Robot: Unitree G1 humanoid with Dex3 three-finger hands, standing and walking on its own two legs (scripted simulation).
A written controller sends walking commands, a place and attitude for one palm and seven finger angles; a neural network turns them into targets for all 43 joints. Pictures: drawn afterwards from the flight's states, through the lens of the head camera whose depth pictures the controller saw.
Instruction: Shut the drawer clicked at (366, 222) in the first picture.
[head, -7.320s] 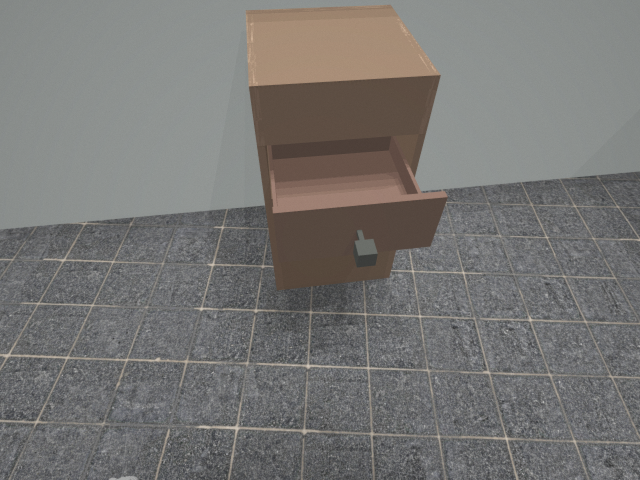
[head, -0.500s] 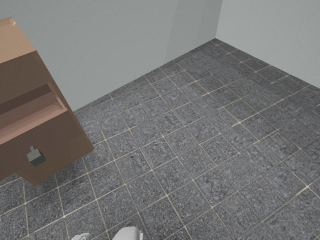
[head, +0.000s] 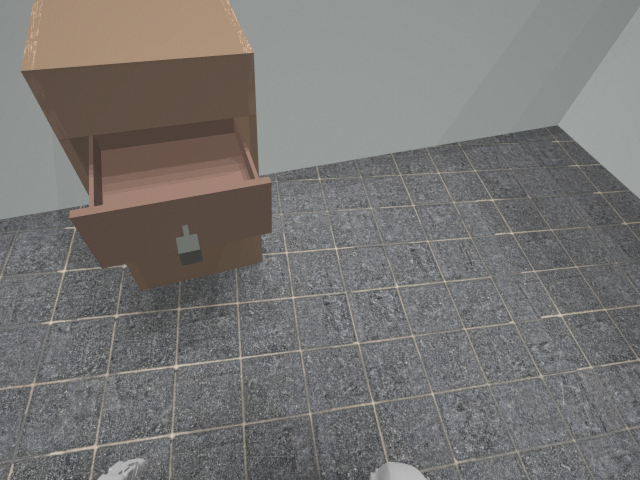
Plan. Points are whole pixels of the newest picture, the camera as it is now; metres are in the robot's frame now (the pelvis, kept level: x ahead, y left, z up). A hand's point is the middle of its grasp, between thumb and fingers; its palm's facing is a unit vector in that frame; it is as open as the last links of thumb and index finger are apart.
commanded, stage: turn to face it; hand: left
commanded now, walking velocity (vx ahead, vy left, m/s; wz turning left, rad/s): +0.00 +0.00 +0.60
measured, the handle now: (188, 241) +0.57 +0.30 -0.21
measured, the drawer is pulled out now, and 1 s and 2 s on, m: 0.23 0.23 0.23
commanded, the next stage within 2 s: take the last steps up to it in 0.52 s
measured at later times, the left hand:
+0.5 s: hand out of the picture +0.03 +0.17 -0.15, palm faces +0.26 -0.92 -0.29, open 7.4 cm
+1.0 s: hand out of the picture -0.07 +0.20 -0.18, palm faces +0.36 -0.92 -0.18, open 7.4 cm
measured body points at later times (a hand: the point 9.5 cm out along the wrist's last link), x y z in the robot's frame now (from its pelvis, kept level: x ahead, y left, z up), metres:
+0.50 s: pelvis -0.02 -0.05 -0.01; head +0.00 -0.07 +0.44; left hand +0.01 +0.22 -0.13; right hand +0.07 -0.30 -0.16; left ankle -0.05 +0.07 -0.67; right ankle +0.00 -0.17 -0.75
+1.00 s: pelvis +0.01 +0.02 +0.00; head +0.00 +0.05 +0.45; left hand -0.09 +0.25 -0.17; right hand +0.10 -0.20 -0.13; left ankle -0.09 +0.09 -0.75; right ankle +0.07 -0.12 -0.66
